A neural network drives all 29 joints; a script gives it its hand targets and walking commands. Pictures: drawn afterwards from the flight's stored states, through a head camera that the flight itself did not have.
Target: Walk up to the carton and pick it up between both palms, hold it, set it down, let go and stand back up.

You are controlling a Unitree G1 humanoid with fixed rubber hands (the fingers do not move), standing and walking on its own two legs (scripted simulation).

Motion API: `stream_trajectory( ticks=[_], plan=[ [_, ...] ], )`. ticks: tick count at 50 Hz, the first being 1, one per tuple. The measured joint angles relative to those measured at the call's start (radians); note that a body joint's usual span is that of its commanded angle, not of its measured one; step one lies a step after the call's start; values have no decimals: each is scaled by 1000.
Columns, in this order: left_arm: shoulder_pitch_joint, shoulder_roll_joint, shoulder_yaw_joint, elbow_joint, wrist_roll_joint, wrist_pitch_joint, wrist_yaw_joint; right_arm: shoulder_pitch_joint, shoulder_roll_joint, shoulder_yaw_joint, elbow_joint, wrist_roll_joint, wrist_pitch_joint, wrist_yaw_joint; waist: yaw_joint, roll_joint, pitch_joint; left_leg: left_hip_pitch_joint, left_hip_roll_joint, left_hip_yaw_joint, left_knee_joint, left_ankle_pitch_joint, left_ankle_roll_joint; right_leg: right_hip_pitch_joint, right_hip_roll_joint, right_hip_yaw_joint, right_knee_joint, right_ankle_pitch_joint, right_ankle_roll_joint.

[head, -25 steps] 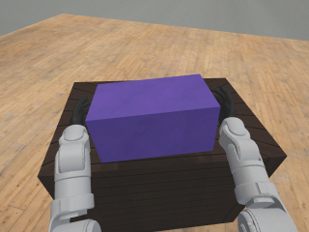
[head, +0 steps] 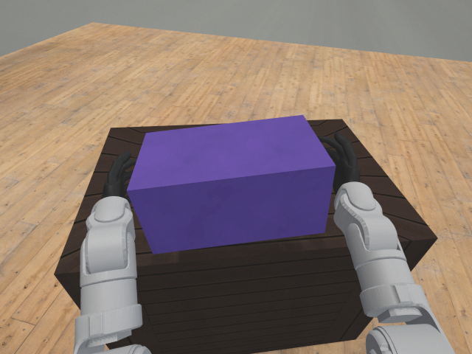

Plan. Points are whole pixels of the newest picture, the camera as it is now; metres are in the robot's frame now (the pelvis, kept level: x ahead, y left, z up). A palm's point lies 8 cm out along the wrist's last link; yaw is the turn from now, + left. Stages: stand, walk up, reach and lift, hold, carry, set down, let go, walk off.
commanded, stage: hold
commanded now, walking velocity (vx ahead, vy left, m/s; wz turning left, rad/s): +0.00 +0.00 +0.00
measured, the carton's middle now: (232, 180) +0.38 +0.02 +0.14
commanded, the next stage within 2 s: set down in 1.60 s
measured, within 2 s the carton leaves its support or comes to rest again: neither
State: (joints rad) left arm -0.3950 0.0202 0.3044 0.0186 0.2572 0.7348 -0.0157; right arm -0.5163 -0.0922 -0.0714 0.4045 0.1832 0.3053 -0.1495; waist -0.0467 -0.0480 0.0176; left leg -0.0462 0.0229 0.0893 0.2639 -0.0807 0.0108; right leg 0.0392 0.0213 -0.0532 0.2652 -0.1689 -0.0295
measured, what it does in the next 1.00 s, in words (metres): stands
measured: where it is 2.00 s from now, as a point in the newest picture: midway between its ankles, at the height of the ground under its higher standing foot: outside the picture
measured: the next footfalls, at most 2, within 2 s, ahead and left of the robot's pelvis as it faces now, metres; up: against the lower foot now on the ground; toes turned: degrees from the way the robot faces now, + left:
none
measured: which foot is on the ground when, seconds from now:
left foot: down 0.00-1.00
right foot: down 0.00-1.00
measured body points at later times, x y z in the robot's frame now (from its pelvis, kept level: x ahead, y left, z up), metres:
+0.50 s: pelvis +0.00 +0.00 +0.00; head -0.05 +0.02 +0.45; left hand +0.34 +0.21 +0.15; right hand +0.36 -0.17 +0.17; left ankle +0.05 +0.11 -0.75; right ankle +0.00 -0.10 -0.75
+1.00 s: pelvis +0.00 +0.00 +0.00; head -0.06 +0.02 +0.45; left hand +0.34 +0.21 +0.15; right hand +0.36 -0.17 +0.17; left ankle +0.05 +0.11 -0.75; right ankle +0.00 -0.10 -0.75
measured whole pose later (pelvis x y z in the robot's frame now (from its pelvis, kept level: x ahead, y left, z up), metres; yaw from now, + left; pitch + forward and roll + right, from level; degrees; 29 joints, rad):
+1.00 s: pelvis +0.00 +0.00 +0.00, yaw +0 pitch -8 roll +0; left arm -0.42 0.02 0.31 0.05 0.26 0.73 -0.02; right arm -0.53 -0.09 -0.08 0.43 0.17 0.30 -0.14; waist -0.04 -0.05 0.02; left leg -0.05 0.02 0.09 0.26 -0.07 0.01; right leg 0.04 0.02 -0.05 0.27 -0.16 -0.03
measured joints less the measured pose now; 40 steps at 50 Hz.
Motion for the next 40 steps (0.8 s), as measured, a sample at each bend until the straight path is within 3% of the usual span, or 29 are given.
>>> stream_trajectory(
  ticks=[22,40],
  plan=[
    [-51,7,28,64,14,-20,-16,-36,19,-26,37,-35,-5,3,-1,-6,0,-4,-1,-8,-4,10,-1,-7,0,-8,7,1,-3],
    [-13,2,1,25,3,-11,1,-12,4,-11,25,-16,-15,7,1,-2,3,-2,-1,-1,4,2,2,-3,-1,-1,7,0,1]
  ],
)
